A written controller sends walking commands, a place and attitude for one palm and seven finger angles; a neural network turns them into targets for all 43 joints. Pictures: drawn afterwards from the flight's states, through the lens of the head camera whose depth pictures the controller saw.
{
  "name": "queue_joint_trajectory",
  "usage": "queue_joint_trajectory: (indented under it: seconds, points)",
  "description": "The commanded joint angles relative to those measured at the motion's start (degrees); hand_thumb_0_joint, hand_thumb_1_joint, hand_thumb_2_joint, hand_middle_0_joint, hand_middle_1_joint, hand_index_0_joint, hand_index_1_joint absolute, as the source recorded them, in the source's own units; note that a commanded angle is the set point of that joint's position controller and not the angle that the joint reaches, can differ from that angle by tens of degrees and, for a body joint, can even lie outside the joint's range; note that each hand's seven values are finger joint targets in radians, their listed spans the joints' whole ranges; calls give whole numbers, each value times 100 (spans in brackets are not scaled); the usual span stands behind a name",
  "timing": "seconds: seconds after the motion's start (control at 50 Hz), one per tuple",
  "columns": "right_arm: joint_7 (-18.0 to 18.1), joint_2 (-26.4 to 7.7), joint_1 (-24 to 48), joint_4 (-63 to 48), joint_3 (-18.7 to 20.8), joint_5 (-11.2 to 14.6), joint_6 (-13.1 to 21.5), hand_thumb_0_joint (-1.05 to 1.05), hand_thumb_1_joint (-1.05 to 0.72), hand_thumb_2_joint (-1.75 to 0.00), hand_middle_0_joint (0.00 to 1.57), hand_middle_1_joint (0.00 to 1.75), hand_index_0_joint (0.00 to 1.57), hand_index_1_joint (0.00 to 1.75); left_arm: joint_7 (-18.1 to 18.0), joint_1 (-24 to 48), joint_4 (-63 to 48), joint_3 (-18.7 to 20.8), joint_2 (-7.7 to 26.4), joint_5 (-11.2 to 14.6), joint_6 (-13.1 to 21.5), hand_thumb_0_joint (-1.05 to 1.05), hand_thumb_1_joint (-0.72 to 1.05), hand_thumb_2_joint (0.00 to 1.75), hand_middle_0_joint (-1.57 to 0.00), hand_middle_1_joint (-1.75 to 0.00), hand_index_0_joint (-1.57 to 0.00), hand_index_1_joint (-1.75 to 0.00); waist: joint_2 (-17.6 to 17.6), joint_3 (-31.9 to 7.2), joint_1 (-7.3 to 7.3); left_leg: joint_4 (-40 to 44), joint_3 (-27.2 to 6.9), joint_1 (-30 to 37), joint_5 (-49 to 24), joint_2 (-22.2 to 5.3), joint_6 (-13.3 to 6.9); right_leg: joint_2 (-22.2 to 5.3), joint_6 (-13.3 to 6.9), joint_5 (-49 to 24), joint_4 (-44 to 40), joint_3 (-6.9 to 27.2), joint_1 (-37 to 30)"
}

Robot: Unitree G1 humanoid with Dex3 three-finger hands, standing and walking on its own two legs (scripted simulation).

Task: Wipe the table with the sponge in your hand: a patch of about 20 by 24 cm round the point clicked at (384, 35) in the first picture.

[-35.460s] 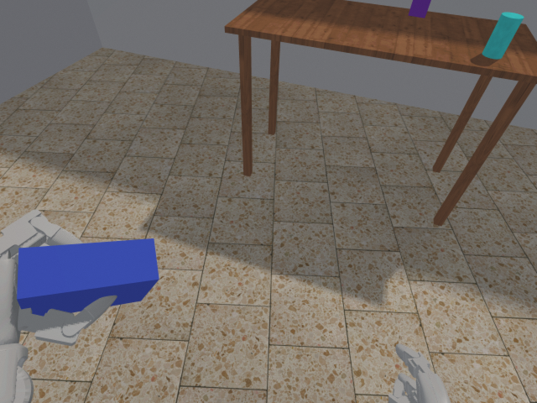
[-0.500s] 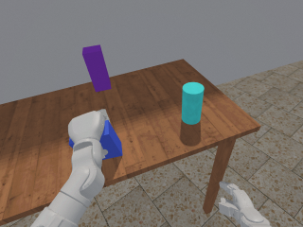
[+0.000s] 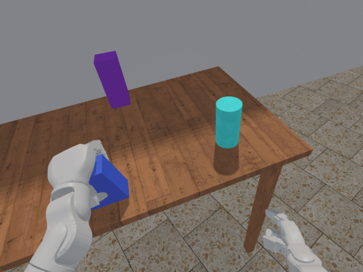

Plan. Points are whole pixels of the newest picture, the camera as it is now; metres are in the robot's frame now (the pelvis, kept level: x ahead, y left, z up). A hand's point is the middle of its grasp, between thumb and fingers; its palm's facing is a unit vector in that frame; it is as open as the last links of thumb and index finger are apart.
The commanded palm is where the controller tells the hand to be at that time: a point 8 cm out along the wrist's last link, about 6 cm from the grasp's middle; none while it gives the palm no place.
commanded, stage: wipe forward along the middle lane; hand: left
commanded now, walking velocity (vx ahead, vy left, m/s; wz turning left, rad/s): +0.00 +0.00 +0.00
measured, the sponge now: (99, 188) +0.27 +0.23 +0.07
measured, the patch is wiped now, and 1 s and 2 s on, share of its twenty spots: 0.95 0.95 0.95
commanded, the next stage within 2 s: slide back across to the first lane in 1.72 s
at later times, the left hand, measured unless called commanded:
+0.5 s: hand (83, 168) +0.29 +0.27 +0.11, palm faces +0.04 -0.08 -1.00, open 9.1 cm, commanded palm +0.26 +0.28 +0.14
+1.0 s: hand (81, 154) +0.34 +0.29 +0.11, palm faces -0.03 -0.04 -1.00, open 9.1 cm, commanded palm +0.31 +0.31 +0.13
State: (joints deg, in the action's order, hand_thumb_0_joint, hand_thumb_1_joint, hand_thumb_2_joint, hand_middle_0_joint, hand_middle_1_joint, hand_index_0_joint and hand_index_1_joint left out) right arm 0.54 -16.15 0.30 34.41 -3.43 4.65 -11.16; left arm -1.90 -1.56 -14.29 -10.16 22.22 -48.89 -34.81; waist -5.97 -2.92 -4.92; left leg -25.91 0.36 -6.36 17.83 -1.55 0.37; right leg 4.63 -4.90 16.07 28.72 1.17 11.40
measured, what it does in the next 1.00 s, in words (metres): stands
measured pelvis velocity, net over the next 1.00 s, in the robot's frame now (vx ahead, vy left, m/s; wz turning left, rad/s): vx -0.03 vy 0.01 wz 0.03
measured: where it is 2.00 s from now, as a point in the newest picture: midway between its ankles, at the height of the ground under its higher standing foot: outside the picture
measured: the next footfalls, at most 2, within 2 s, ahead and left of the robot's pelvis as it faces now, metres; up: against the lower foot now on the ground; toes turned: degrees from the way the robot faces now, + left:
none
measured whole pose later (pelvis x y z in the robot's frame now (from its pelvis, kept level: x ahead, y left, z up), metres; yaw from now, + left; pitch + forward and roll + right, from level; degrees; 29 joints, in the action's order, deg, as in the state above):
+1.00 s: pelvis -0.03 +0.01 +0.00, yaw +2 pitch +3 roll +1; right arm 4.6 -17.5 -7.5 38.2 -2.8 4.6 -7.2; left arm 1.3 29.0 29.6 -7.1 26.5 -54.8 -21.6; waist -4.0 -3.8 -1.7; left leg -27.6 -1.7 -14.8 15.7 -0.4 0.8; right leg 3.4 -3.8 13.0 28.5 -0.3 18.5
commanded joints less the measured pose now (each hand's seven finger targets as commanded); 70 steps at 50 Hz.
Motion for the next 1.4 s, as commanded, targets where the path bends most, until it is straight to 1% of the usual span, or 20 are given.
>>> queue_joint_trajectory:
  seconds: [0.0, 0.02, 0.08, 0.12, 0.18, 0.32, 0.42, 0.46, 0.72, 0.76, 0.8, 0.82, 0.88, 0.92, 1.08, 1.12, 1.16, 1.22, 1.26, 1.38]
  points:
    - [76, -460, 1290, -1049, 203, -37, 315, 0, -90, -90, 20, 30, 20, 30, -48, 402, -528, 777, 1123, -146, -22, 0, 10, 130, -120, -160, -120, -160, 805, -804, -177, 63, 28, -454, -1717, 401, -282, -320, 213, -2354, -349, 667, -1076]
    - [84, -486, 1359, -1037, 205, -55, 325, 0, -90, -90, 20, 30, 20, 30, -66, 410, -594, 1048, 1408, -170, -19, 0, 10, 130, -120, -160, -120, -160, 848, -822, -205, 64, -3, -403, -1652, 401, -287, -270, 178, -2124, -413, 795, -1007]
    - [155, -485, 1263, -1001, 179, -53, 334, 0, -90, -90, 20, 30, 20, 30, -36, 687, -239, 770, 1160, -178, -59, 0, 10, 130, -120, -160, -120, -160, 903, -562, -98, 85, 19, -506, -1545, 405, -292, -298, 219, -1877, -478, 666, -846]
    - [184, -531, 1335, -976, 184, -55, 364, 0, -90, -90, 20, 30, 20, 30, -20, 837, -113, 945, 1420, -239, -78, 0, 10, 130, -120, -160, -120, -160, 817, -536, -118, 94, -5, -475, -1396, 411, -286, -258, 189, -1545, -576, 795, -718]
    - [249, -534, 1191, -900, 180, -37, 397, 0, -90, -90, 20, 30, 20, 30, 42, 1169, 327, 642, 1178, -301, -72, 0, 10, 130, -120, -160, -120, -160, 795, -530, -26, 100, 35, -518, -1436, 419, -289, -289, 220, -1614, -545, 602, -706]
    - [325, -607, 1124, -767, 181, -37, 536, 0, -90, -90, 20, 30, 20, 30, 199, 2302, 1287, 494, 1344, -639, -26, 0, 10, 130, -120, -160, -120, -160, 895, -597, 50, 230, 31, -589, -973, 428, -287, -259, 217, -710, -703, 480, -462]
    - [340, -621, 999, -736, 213, -57, 639, 0, -90, -90, 20, 30, 20, 30, 241, 2221, 1890, 775, 1570, -666, 293, 0, 10, 130, -120, -160, -120, -160, 1094, -873, -68, 196, 30, -698, -1046, 459, -271, -285, 227, -913, -614, 468, -714]
    - [360, -609, 874, -728, 211, -40, 655, 0, -90, -90, 20, 30, 20, 30, 276, 2456, 2180, 396, 1137, -600, 384, 0, 10, 130, -120, -160, -120, -160, 1247, -656, 51, 208, 75, -784, -926, 448, -276, -309, 273, -824, -642, 297, -554]
    - [406, -749, 405, -537, 285, -63, 668, 0, -90, -90, 20, 30, 20, 30, 144, 3406, 3445, 708, 1591, -818, 863, 0, 10, 130, -120, -160, -120, -160, 1100, -610, 129, 254, 51, -1070, -580, 432, -236, -285, 217, -308, -725, 286, -227]
    - [442, -742, 326, -525, 280, -38, 674, 0, -90, -90, 20, 30, 20, 30, 153, 3544, 3774, 445, 1343, -772, 904, 0, 10, 130, -120, -160, -120, -160, 1232, -491, 218, 221, 102, -1162, -444, 430, -242, -315, 271, -134, -751, 205, -126]
    - [459, -770, 270, -486, 296, -44, 668, 0, -90, -90, 20, 30, 20, 30, 154, 3811, 3934, 526, 1521, -795, 977, 0, 10, 130, -120, -160, -120, -160, 1168, -520, 227, 202, 92, -1227, -418, 438, -248, -328, 271, -136, -754, 235, -126]
    - [463, -812, 245, -480, 305, -63, 660, 0, -90, -90, 20, 30, 20, 30, 135, 3847, 4014, 857, 1915, -838, 1014, 0, 10, 130, -120, -160, -120, -160, 1172, -614, 183, 204, 68, -1260, -363, 432, -241, -327, 257, 20, -784, 343, -142]
    - [473, -782, 99, -481, 314, -41, 660, 0, -90, -90, 20, 30, 20, 30, 160, 4005, 4287, 561, 1608, -843, 1147, 0, 10, 130, -120, -160, -120, -160, 1046, -610, 253, 173, 91, -1330, -433, 442, -245, -336, 258, -170, -721, 216, -139]
    - [472, -813, 27, -479, 329, -57, 641, 0, -90, -90, 20, 30, 20, 30, 161, 4101, 4397, 820, 1898, -878, 1243, 0, 10, 130, -120, -160, -120, -160, 1070, -771, 210, 173, 46, -1375, -460, 436, -247, -324, 239, -229, -711, 281, -199]
    - [491, -839, -296, -387, 403, -41, 630, 0, -90, -90, 20, 30, 20, 30, 124, 4504, 4901, 711, 1794, -878, 1624, 0, 10, 130, -120, -160, -120, -160, 1124, -802, 356, 69, 77, -1515, -481, 438, -279, -333, 258, -438, -669, 206, -82]
    - [509, -868, -341, -387, 405, -49, 615, 0, -90, -90, 20, 30, 20, 30, 105, 4603, 4971, 947, 2088, -871, 1709, 0, 10, 130, -120, -160, -120, -160, 1170, -895, 315, 91, 30, -1612, -467, 427, -279, -345, 254, -435, -659, 262, -152]
    - [501, -844, -453, -335, 432, -45, 614, 0, -90, -90, 20, 30, 20, 30, 67, 4727, 5114, 740, 1835, -892, 1785, 0, 10, 130, -120, -160, -120, -160, 1192, -898, 383, 53, 74, -1596, -506, 444, -296, -335, 272, -534, -641, 186, -92]
    - [512, -885, -502, -297, 444, -47, 591, 0, -90, -90, 20, 30, 20, 30, 19, 4770, 5255, 1092, 2276, -896, 1872, 0, 10, 130, -120, -160, -120, -160, 1190, -1059, 328, 37, 51, -1673, -571, 439, -293, -360, 268, -671, -619, 271, -227]
    - [513, -854, -578, -234, 439, -27, 584, 0, -90, -90, 20, 30, 20, 30, 11, 5083, 5443, 786, 2009, -916, 1905, 0, 10, 130, -120, -160, -120, -160, 1155, -910, 469, 27, 92, -1688, -477, 441, -300, -358, 294, -558, -651, 209, -55]
    - [488, -879, -755, -170, 467, -30, 541, 0, -90, -90, 20, 30, 20, 30, -4, 5193, 5745, 857, 2108, -985, 2026, 0, 10, 130, -120, -160, -120, -160, 1192, -1260, 477, -46, 78, -1669, -790, 441, -316, -346, 277, -1136, -546, 169, -217]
